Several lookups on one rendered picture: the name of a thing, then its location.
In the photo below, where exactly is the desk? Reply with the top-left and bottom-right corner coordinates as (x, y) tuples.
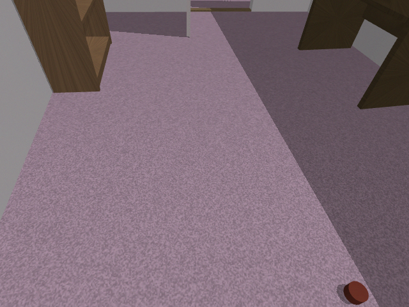
(298, 0), (409, 109)

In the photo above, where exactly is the bookshelf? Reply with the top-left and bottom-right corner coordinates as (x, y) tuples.
(13, 0), (112, 93)

